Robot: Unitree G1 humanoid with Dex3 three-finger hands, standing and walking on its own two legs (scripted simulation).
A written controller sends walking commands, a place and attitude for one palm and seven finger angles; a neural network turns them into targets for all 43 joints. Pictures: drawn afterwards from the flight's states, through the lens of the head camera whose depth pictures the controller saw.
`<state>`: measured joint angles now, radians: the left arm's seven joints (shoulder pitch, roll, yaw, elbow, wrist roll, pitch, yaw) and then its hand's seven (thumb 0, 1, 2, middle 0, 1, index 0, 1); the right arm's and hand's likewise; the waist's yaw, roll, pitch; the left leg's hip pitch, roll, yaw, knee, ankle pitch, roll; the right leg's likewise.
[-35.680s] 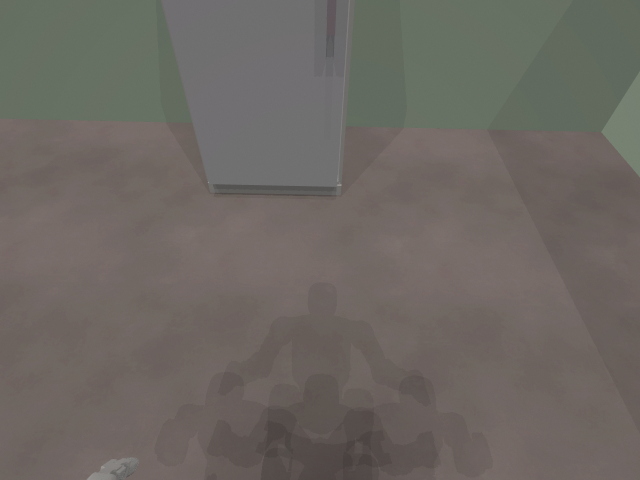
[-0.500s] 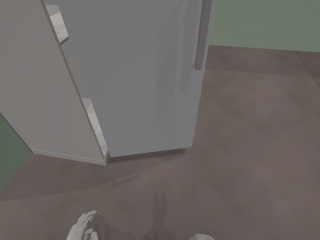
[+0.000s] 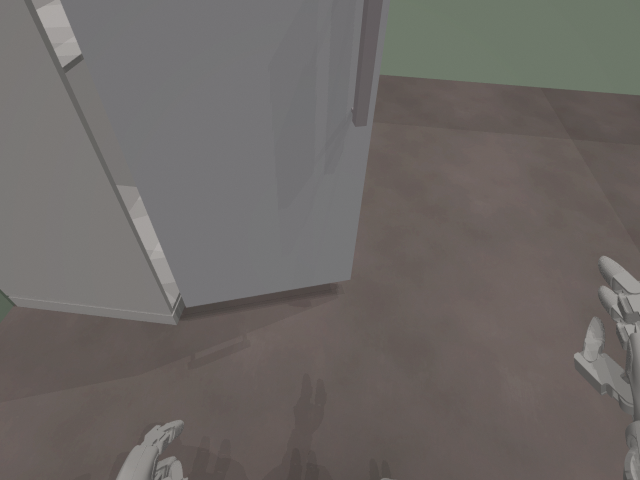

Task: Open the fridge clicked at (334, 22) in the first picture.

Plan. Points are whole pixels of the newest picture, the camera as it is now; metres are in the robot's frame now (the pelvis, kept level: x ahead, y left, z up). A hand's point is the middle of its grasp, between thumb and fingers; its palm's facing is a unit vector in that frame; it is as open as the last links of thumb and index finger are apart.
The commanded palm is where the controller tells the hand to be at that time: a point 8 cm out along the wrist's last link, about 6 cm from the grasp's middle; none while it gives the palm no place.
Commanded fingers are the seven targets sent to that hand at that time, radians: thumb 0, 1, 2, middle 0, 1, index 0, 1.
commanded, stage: let the arm hang, fingers relaxed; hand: right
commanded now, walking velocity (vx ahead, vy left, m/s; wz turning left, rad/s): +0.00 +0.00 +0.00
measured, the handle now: (366, 24) +0.87 -0.04 +0.21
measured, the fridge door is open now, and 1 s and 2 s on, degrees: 71 71 71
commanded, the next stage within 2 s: look to check the result in 1.02 s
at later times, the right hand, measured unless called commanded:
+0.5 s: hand out of the picture +0.03 -0.22 -0.16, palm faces -0.06 +0.97 -0.24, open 7.3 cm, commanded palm none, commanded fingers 0.00 -0.90 -0.90 0.20 0.30 0.20 0.30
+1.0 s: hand out of the picture +0.10 -0.22 -0.16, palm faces -0.09 +0.97 -0.21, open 7.3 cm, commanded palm none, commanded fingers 0.00 -0.90 -0.90 0.20 0.30 0.20 0.30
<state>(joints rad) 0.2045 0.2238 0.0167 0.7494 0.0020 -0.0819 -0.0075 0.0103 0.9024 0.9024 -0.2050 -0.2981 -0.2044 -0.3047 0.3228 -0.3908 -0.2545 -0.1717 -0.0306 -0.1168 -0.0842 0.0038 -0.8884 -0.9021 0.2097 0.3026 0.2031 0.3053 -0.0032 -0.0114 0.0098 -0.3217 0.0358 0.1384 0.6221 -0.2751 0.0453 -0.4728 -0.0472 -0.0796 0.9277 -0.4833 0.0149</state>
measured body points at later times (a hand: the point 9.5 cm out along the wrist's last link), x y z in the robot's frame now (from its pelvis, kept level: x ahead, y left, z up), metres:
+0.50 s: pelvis +0.03 -0.02 +0.02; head +0.06 -0.02 +0.47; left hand +0.03 +0.22 -0.14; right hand +0.03 -0.28 -0.14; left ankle +0.04 +0.10 -0.72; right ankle +0.04 -0.12 -0.72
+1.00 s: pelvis +0.04 -0.04 +0.02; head +0.06 -0.04 +0.47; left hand +0.03 +0.18 -0.14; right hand +0.11 -0.27 -0.14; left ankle +0.04 +0.10 -0.72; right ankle +0.04 -0.12 -0.72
